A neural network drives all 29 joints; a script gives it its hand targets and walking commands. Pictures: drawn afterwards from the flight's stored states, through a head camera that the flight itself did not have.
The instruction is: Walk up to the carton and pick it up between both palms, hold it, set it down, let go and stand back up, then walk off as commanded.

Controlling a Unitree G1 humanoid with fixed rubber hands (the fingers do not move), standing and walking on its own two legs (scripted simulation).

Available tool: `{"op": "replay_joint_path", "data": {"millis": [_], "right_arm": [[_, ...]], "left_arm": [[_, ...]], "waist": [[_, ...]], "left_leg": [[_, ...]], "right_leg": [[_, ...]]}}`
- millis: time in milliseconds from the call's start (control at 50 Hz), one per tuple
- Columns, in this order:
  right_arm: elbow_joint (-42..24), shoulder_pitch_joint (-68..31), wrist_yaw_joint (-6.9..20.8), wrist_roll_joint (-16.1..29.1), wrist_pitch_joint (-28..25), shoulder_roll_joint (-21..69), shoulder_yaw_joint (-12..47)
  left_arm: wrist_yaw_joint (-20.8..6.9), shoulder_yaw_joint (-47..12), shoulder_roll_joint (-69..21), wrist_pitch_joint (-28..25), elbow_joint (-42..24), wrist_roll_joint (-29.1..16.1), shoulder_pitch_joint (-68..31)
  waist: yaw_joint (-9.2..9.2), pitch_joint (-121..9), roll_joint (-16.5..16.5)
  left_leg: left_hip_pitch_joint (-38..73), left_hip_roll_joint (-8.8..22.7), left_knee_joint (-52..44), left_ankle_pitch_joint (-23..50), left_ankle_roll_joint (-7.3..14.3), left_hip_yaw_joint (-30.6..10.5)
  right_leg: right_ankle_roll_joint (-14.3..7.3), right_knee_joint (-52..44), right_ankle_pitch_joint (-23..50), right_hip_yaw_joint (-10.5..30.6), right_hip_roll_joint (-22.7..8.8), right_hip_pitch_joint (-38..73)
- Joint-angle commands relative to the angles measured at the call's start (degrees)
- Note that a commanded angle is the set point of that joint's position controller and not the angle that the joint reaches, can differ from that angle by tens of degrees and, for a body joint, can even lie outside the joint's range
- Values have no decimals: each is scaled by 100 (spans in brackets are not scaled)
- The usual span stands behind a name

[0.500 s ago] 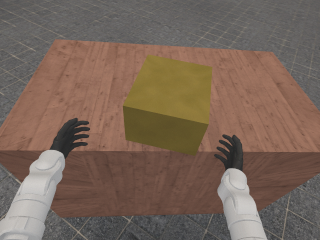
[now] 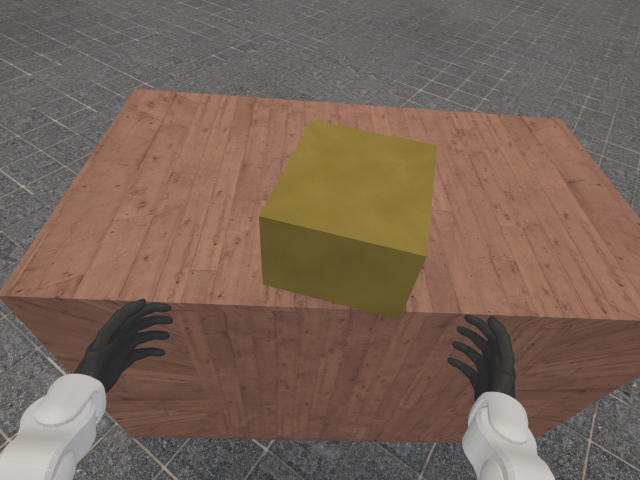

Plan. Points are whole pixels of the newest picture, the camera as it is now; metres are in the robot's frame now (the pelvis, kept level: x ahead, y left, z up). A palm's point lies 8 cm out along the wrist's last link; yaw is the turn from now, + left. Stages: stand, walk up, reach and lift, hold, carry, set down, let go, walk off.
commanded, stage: set down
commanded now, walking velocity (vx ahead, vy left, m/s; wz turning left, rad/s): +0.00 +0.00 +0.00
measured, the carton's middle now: (352, 213) +0.52 -0.02 +0.02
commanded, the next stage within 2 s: let go in 1.36 s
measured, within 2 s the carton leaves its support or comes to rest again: neither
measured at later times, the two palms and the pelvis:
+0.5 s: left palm (116, 381) +0.21 +0.25 +0.02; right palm (489, 391) +0.23 -0.19 +0.02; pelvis +0.02 -0.01 +0.00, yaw +0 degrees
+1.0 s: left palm (127, 413) +0.19 +0.24 -0.01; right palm (488, 416) +0.21 -0.20 -0.02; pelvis +0.02 -0.01 +0.00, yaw +0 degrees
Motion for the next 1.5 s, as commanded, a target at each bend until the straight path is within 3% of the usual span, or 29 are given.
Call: {"op": "replay_joint_path", "data": {"millis": [0,140,280,420,440,500,560,580,620,720,900,1020,1120,1180,1240,1360,1380,1440,1480], "right_arm": [[-1942,-49,159,438,-152,-915,441],[-1586,-141,386,249,-155,-1176,315],[-1403,-15,386,46,-194,-1150,297],[-1358,261,408,-49,-349,-1037,314],[-1208,424,431,-55,-372,-1069,342],[-1239,656,423,-31,-555,-1015,452],[-793,850,517,-70,-739,-1167,504],[-927,984,490,-74,-848,-1080,601],[-708,1098,540,-78,-992,-1141,658],[-193,1193,688,-165,-1319,-1253,610],[538,799,941,-311,-1749,-1368,312],[1099,109,1182,-550,-1826,-1660,28],[1365,-451,1392,-697,-1898,-1885,-90],[1572,-613,1468,-831,-1971,-1956,-115],[1536,-691,1496,-879,-2085,-1902,-42],[1929,-462,1478,-979,-2286,-1691,89],[2218,-521,1508,-1010,-2305,-1782,61],[2210,-219,1425,-966,-2475,-1615,223],[2560,-201,1486,-964,-2589,-1758,200]], "left_arm": [[149,831,932,-144,-2125,-322,-529],[274,707,703,-198,-1887,-94,-419],[248,758,751,-266,-1609,-120,-302],[204,814,667,-200,-1591,-95,89],[211,868,613,-175,-1582,33,234],[155,980,586,-253,-1584,138,490],[176,1043,405,-338,-1447,402,749],[134,1129,453,-406,-1488,418,842],[147,1174,347,-496,-1367,567,1010],[209,1143,213,-742,-1275,750,1181],[333,734,-138,-829,-723,722,1077],[522,445,-479,-592,-232,903,649],[655,246,-840,-430,375,1184,317],[720,207,-934,-444,652,1260,155],[757,182,-914,-555,668,1229,-15],[731,205,-868,-588,1048,1117,99],[751,177,-946,-567,1102,1202,61],[640,314,-847,-641,1223,1233,306],[657,359,-942,-664,1310,1410,454]], "waist": [[31,-506,980],[81,-214,1314],[45,-304,960],[19,-412,596],[27,-392,684],[27,-532,498],[94,-620,654],[85,-684,521],[116,-726,598],[123,-771,710],[16,-614,701],[-103,-313,893],[-159,-56,994],[-143,-82,913],[-125,-153,746],[-100,-228,257],[-73,-234,392],[-126,-338,162],[-89,-381,367]], "left_leg": [[922,257,-1397,-607,-427,-640],[-273,520,-1863,-1837,-170,-781],[-193,388,-1765,-1728,-144,-624],[720,153,-1379,-542,-370,-519],[871,121,-1310,-208,-417,-498],[1118,30,-1071,617,-446,-411],[1317,-32,-912,1332,-521,-363],[1337,-75,-835,1582,-506,-306],[1448,-112,-742,2031,-549,-266],[1600,-89,-657,2521,-642,-249],[1681,-30,-811,1743,-672,-286],[1274,101,-1242,107,-577,-443],[340,289,-1689,-1375,-351,-539],[104,318,-1791,-1737,-251,-490],[-6,306,-1775,-1753,-174,-401],[898,4,-1305,-594,-339,-62],[1143,1,-1252,-416,-415,-70],[1377,-113,-1017,379,-391,63],[1631,-97,-937,843,-464,32]], "right_leg": [[-361,-382,-652,599,108,844],[-253,28,-666,547,345,1705],[-205,-50,-634,612,236,1724],[-277,-399,-412,638,33,1090],[-305,-418,-259,630,52,1050],[-279,-508,138,658,53,1073],[-310,-498,428,580,147,1057],[-289,-542,639,602,132,1167],[-298,-542,877,558,184,1142],[-340,-580,949,495,265,1068],[-371,-620,399,384,295,750],[-371,-423,-316,269,315,566],[-276,-104,-499,160,461,1102],[-247,23,-565,92,512,1230],[-190,105,-445,91,513,1320],[-291,-231,-469,195,271,522],[-324,-243,-523,143,304,348],[-294,-355,-32,178,258,425],[-338,-340,140,98,331,311]]}}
